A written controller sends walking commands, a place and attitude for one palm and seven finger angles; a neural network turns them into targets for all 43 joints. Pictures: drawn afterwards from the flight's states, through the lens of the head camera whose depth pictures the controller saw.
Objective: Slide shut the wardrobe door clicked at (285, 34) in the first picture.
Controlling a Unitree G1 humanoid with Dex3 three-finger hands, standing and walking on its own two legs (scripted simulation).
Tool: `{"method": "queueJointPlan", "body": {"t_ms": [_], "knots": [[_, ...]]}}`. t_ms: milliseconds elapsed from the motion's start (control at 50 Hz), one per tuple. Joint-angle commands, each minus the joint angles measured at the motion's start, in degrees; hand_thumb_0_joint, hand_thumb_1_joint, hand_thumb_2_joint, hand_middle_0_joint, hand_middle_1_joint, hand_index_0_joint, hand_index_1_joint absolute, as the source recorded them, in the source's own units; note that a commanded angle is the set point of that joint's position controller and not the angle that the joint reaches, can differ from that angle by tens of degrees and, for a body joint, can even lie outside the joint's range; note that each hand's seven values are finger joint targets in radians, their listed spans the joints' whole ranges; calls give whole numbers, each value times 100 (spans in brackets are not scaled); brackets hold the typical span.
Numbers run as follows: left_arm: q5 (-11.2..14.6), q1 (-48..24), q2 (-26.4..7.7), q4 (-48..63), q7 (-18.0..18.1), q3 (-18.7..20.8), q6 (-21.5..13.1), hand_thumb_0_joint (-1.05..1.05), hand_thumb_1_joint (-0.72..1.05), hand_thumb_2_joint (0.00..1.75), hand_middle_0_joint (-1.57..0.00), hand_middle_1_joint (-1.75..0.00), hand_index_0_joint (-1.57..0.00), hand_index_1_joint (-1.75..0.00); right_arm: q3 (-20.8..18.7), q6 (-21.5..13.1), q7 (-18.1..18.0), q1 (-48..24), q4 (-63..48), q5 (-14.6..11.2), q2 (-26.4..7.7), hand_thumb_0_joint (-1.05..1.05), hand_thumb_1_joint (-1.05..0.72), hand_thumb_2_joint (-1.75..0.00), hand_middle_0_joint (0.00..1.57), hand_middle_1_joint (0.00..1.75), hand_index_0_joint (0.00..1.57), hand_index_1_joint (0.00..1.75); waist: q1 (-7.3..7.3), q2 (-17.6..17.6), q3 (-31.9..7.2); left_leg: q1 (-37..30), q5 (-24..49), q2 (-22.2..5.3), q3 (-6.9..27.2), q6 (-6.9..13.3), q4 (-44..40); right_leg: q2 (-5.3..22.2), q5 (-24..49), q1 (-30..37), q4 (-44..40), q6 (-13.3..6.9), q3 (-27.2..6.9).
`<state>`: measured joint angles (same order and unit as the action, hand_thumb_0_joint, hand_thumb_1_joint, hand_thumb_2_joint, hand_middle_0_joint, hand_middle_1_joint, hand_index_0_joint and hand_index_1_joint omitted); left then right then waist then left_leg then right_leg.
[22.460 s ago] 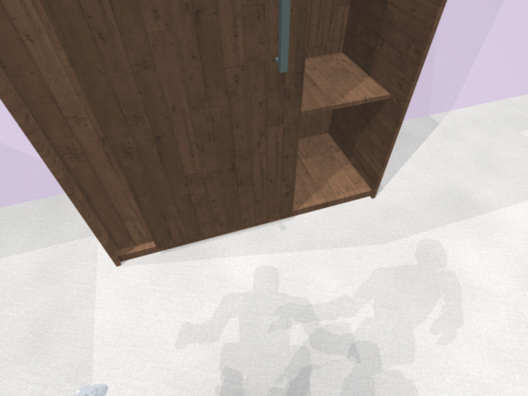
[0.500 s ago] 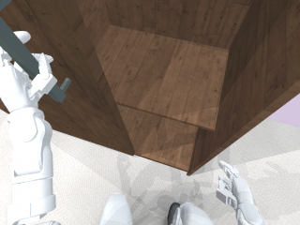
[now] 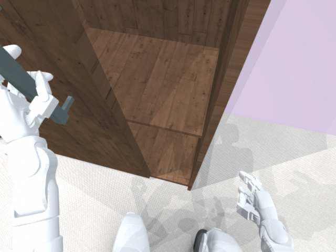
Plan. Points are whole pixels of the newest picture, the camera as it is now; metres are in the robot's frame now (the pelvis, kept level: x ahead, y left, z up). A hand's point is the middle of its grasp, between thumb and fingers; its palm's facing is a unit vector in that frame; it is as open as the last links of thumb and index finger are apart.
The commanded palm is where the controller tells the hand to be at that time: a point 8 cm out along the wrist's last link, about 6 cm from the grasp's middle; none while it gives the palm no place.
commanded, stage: step sideways, sliding the door along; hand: left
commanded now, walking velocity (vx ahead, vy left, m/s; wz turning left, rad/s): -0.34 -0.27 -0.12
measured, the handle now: (34, 76) +0.35 +0.31 +0.17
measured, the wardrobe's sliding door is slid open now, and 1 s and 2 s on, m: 0.22 0.00 0.00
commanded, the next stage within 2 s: stop walking and hold the door there in 1.04 s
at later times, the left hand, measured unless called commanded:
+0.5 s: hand (145, 122) +0.30 +0.10 +0.17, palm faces +0.46 -0.89 -0.04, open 7.1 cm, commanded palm +0.25 +0.07 +0.17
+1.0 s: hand (174, 126) +0.30 +0.05 +0.17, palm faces +0.59 -0.80 -0.09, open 7.2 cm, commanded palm +0.24 +0.01 +0.18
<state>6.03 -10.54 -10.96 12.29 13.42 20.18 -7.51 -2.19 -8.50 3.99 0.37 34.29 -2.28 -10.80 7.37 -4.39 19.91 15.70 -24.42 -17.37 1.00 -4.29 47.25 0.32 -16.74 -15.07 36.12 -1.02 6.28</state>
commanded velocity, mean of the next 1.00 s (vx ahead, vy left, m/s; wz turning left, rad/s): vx -0.18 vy -0.29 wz -0.06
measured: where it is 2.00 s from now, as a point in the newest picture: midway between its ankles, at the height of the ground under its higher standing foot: outside the picture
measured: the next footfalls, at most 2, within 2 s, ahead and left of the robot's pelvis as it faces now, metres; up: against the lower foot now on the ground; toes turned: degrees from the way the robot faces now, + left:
left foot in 0.10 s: +0.03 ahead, +0.19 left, +0.00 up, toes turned +7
right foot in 0.36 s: +0.02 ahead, -0.23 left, +0.00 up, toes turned -8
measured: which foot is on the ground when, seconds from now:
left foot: up 0.00-0.08, down 0.10-0.40, up 0.42-0.54, down 0.56-0.84, up 0.86-0.96, down 0.98-1.00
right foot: down 0.00-0.10, up 0.12-0.34, down 0.36-0.56, up 0.58-0.78, down 0.80-1.00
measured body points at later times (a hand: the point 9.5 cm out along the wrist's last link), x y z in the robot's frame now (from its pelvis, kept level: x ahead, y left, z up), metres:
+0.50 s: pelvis -0.05 -0.12 +0.00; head +0.04 -0.14 +0.44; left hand +0.27 +0.14 +0.17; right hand +0.15 -0.34 -0.11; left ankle -0.05 +0.09 -0.69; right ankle -0.02 -0.23 -0.72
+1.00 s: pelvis -0.06 -0.24 +0.00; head +0.02 -0.25 +0.44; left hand +0.26 +0.09 +0.17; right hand +0.12 -0.49 -0.10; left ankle -0.06 -0.07 -0.73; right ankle -0.04 -0.34 -0.72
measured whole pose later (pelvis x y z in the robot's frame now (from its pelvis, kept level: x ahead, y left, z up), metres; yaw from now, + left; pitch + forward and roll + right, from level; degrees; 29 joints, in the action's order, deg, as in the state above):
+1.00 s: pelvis -0.06 -0.24 +0.00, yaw -3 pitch -2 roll -1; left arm 7.9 -16.5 -18.5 -0.9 13.5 25.9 -1.1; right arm -3.7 -4.1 0.4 5.8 35.1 -3.3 -14.8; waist 4.5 -2.7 13.9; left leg 13.6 -13.9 -8.5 -1.8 -1.2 33.9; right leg -0.5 -15.7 -18.5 38.8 -1.4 5.4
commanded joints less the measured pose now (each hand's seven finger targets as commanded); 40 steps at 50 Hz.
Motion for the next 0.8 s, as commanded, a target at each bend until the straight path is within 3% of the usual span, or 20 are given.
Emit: {"method": "queueJointPlan", "body": {"t_ms": [0,40,80,100,120,220,280,340,360,380,400,440,500,520,540,580,660,700,740,780], "knots": [[-244,-1110,-764,2939,-534,-1470,-911,0,90,90,-45,-140,-45,-140,-94,-218,-308,-82,-549,-15,-311,0,-90,-90,20,30,20,30,-859,947,-3603,677,-1180,1070,68,211,-266,1721,6945,2190,-141,-792,-2087],[-186,-983,-682,2947,-489,-1583,-934,0,90,90,-45,-140,-45,-140,-186,-15,-353,91,-503,-32,-438,0,-90,-90,20,30,20,30,-1034,844,-3917,-1131,1830,684,-332,274,-2268,1216,5363,1369,440,-285,-1149],[-160,-1169,-432,3100,-692,-1806,-977,0,90,90,-45,-140,-45,-140,-466,-12,-276,3,-877,52,-883,0,-90,-90,20,30,20,30,-835,-492,-3924,-2506,6475,-1589,1240,1478,-2334,282,10,-710,1705,281,-712],[-315,-1374,-211,2843,-778,-2038,-962,0,90,90,-45,-140,-45,-140,-515,-55,-184,140,-877,92,-1009,0,-90,-90,20,30,20,30,-915,-441,-3698,-2573,6598,-1726,875,1665,-2348,38,-1381,-1174,2723,224,-874],[-367,-1649,-224,3164,-751,-2048,-1010,0,90,90,-45,-140,-45,-140,-506,-136,-189,14,-983,176,-897,0,-90,-90,20,30,20,30,-899,-1257,-3333,-2259,6376,-1702,982,1807,-2296,131,-1659,-1475,3023,280,-953],[-363,-1736,-72,2470,-778,-2299,-702,0,90,90,-45,-140,-45,-140,-448,-115,-69,238,-1007,-6,-933,0,-90,-90,20,30,20,30,-859,-1716,-2908,-2137,5243,-867,-605,945,-1995,55,-875,-870,1690,250,-318],[-369,-1875,-165,2074,-827,-2177,-695,0,90,90,-45,-140,-45,-140,-377,-115,-16,244,-1044,-27,-842,0,-90,-90,20,30,20,30,-901,-1699,-2905,-1770,4682,-677,-520,1219,-1519,-22,-248,-11,290,248,-102],[-413,-1980,-396,1890,-858,-2018,-728,0,90,90,-45,-140,-45,-140,-290,-167,-16,182,-1042,-134,-741,0,-90,-90,20,30,20,30,-855,-1326,-2953,-1408,3620,-85,-559,550,-975,-58,1372,765,-1082,380,147],[-429,-2076,-551,1866,-842,-1911,-737,0,90,90,-45,-140,-45,-140,-304,-179,-34,231,-1000,-161,-668,0,-90,-90,20,30,20,30,-835,-725,-3036,-1286,3056,215,-669,729,-603,141,2165,936,-1332,335,-79],[-373,-1909,-801,1546,-828,-1712,-659,0,90,90,-45,-140,-45,-140,-448,-110,-74,376,-968,-175,-609,0,-90,-90,20,30,20,30,-755,1973,-3301,-219,479,1007,-688,484,532,958,4062,1322,-1165,-208,-1603],[-330,-1812,-873,1558,-823,-1709,-571,0,90,90,-45,-140,-45,-140,-432,-71,-157,88,-947,-128,-630,0,-90,-90,20,30,20,30,-668,2751,-3330,381,-1318,1438,-230,271,1715,1485,5239,1152,-1085,-595,-2461],[-267,-1779,-345,2310,-766,-2092,-652,0,90,90,-45,-140,-45,-140,-124,-39,-291,52,-679,-25,-380,0,-90,-90,20,30,20,30,-839,1061,-3412,883,-1201,1207,250,389,531,1584,5326,1929,-441,-875,-1954],[-191,-1726,-377,2410,-690,-2127,-732,0,90,90,-45,-140,-45,-140,-262,162,-413,279,-640,-2,-551,0,-90,-90,20,30,20,30,-1017,853,-3832,-1696,2592,598,-220,538,-2384,916,4199,788,641,-232,-926],[-105,-1633,-187,2450,-767,-2310,-692,0,90,90,-45,-140,-45,-140,-404,169,-427,140,-917,9,-911,0,-90,-90,20,30,20,30,-939,-340,-3737,-2819,5253,-832,1152,1144,-2436,317,1669,-759,1370,172,-572],[-190,-1833,41,2356,-902,-2471,-737,0,90,90,-45,-140,-45,-140,-404,170,-287,188,-996,65,-1004,0,-90,-90,20,30,20,30,-855,-648,-3843,-2920,6505,-1590,1666,1628,-2427,154,-1378,-1282,2156,172,-802],[-323,-2307,40,2590,-962,-2468,-740,0,90,90,-45,-140,-45,-140,-376,155,-186,138,-920,123,-849,0,-90,-90,20,30,20,30,-908,-1436,-3244,-2382,5365,-1239,1078,1731,-2268,194,-1284,-1489,2388,166,-967],[-328,-2412,31,1772,-926,-2440,-473,0,90,90,-45,-140,-45,-140,-386,100,-99,268,-976,2,-890,0,-90,-90,20,30,20,30,-833,-1639,-3085,-2049,4753,-632,-246,1041,-2004,27,-628,-602,1247,176,-355],[-301,-2637,-209,1585,-891,-2196,-467,0,90,90,-45,-140,-45,-140,-381,80,-69,333,-1008,-42,-892,0,-90,-90,20,30,20,30,-867,-1800,-3029,-1833,4487,-505,-379,871,-1869,-114,-374,-114,555,184,-160],[-309,-2680,-459,1327,-888,-1947,-464,0,90,90,-45,-140,-45,-140,-375,65,-68,331,-1017,-97,-894,0,-90,-90,20,30,20,30,-840,-1553,-2967,-1614,4091,-318,-381,1172,-1573,-205,258,390,-287,223,10],[-302,-2772,-770,1198,-887,-1677,-484,0,90,90,-45,-140,-45,-140,-331,5,-77,280,-1012,-180,-810,0,-90,-90,20,30,20,30,-822,-1195,-3034,-1565,3738,45,-464,858,-1035,-107,1533,915,-1169,273,33]]}}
